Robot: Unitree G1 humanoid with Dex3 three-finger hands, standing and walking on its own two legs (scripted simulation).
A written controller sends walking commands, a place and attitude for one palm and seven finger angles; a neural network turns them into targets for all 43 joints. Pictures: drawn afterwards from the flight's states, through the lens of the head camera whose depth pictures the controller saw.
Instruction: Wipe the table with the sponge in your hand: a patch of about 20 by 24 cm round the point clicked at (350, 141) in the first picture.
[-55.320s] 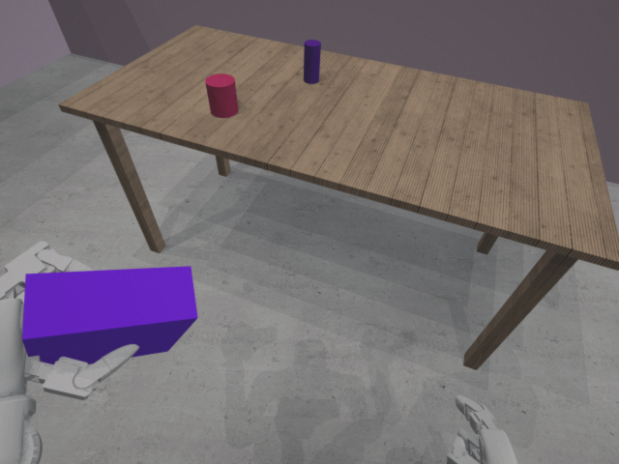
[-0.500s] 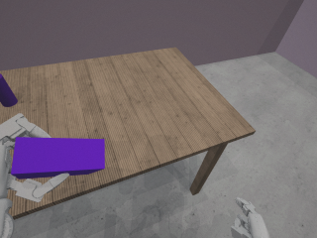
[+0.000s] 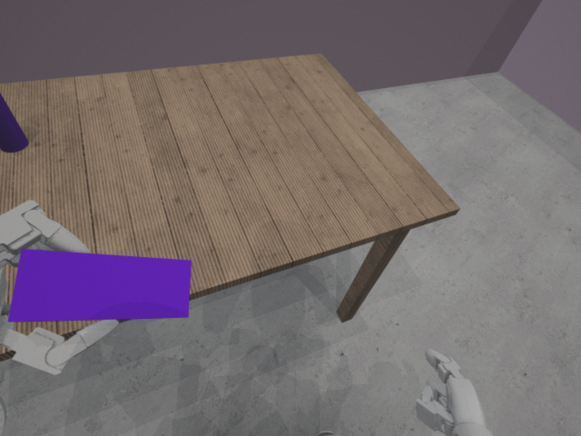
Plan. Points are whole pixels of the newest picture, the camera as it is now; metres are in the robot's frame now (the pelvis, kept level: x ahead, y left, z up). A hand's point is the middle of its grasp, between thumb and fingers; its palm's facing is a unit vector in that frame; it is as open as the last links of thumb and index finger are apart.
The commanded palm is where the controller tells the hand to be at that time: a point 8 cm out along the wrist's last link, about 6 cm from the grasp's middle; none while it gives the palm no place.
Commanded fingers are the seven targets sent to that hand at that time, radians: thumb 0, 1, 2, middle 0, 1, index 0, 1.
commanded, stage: step back with the hand held close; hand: left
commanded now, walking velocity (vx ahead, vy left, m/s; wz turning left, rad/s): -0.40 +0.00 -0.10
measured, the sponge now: (125, 292) +0.24 +0.19 +0.13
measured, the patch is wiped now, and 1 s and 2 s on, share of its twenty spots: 1.00 1.00 1.00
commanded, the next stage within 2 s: stop stepping back and stand still in 0.18 s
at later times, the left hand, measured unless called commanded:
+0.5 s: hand out of the picture +0.06 +0.21 +0.17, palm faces +0.34 -0.87 -0.36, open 9.6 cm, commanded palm +0.01 +0.25 +0.19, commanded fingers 0.00 0.10 1.30 -1.20 -1.60 -1.20 -1.60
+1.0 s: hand out of the picture -0.04 +0.19 +0.18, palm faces +0.38 -0.84 -0.37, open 9.6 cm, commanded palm -0.09 +0.23 +0.19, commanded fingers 0.00 0.10 1.30 -1.20 -1.60 -1.20 -1.60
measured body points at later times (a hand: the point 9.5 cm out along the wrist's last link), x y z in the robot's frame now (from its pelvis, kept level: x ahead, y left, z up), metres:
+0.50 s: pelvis -0.15 -0.03 +0.00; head -0.17 +0.00 +0.45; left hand +0.04 +0.25 +0.19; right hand +0.00 -0.29 -0.05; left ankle -0.20 +0.11 -0.70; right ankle -0.07 -0.14 -0.72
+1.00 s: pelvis -0.25 -0.05 +0.00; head -0.30 -0.04 +0.44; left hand -0.07 +0.23 +0.20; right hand -0.10 -0.27 -0.07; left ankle -0.22 +0.08 -0.72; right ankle -0.20 -0.13 -0.67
